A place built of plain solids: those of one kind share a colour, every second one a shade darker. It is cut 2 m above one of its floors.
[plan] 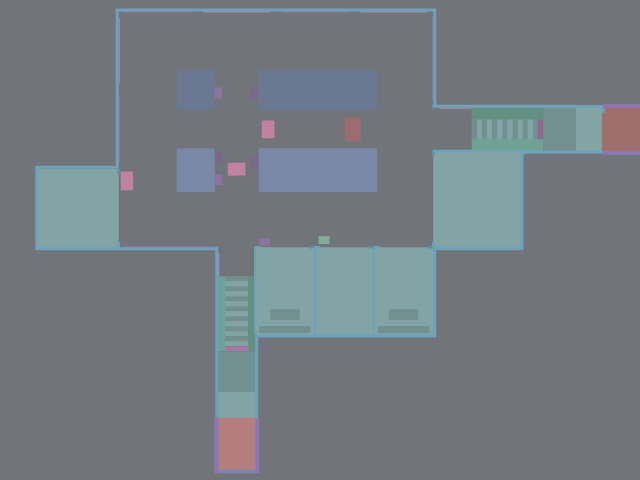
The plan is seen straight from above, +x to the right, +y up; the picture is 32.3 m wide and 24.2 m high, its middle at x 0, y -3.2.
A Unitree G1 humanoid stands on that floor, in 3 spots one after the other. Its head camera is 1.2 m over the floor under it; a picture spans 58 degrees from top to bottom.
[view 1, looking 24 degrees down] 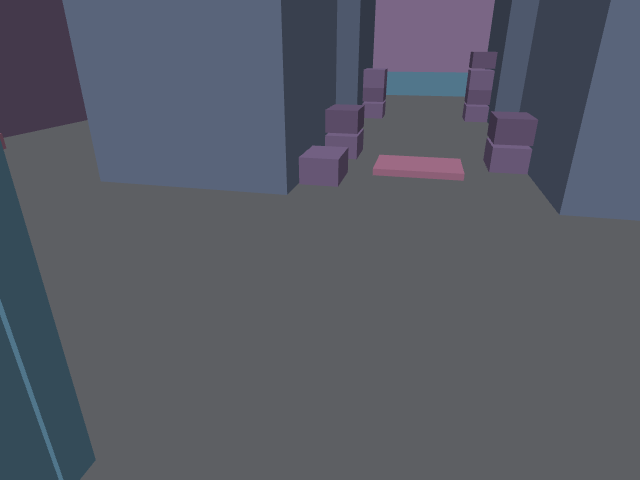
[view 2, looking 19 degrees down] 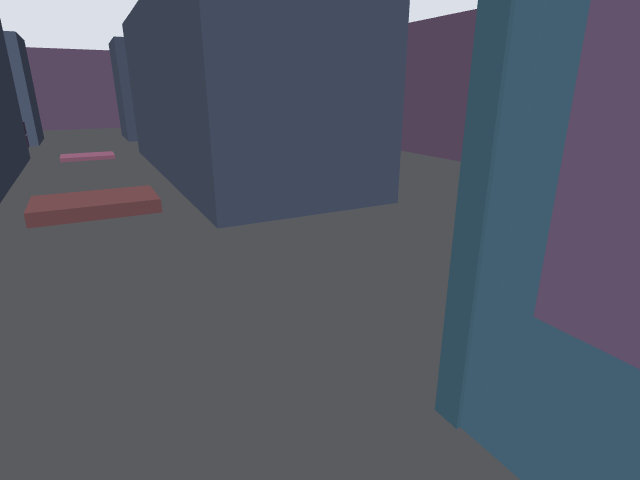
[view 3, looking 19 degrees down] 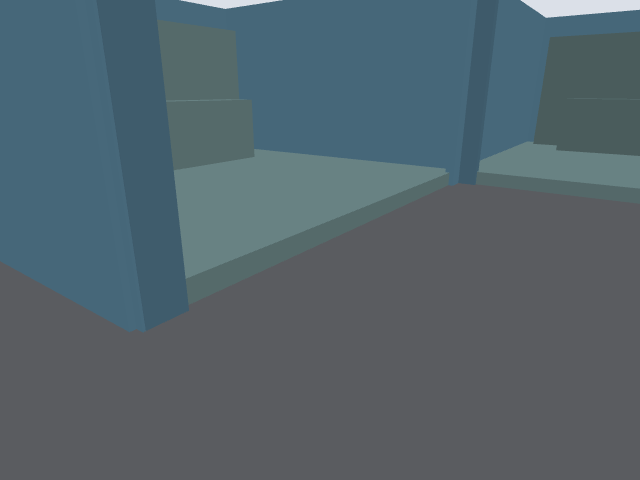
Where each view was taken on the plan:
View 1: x -4.20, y -4.29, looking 103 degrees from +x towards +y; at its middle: ground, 2.95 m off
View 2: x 6.68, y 2.38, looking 152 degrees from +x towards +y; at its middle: ground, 3.69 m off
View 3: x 3.73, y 2.38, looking -54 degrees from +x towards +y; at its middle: piece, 3.57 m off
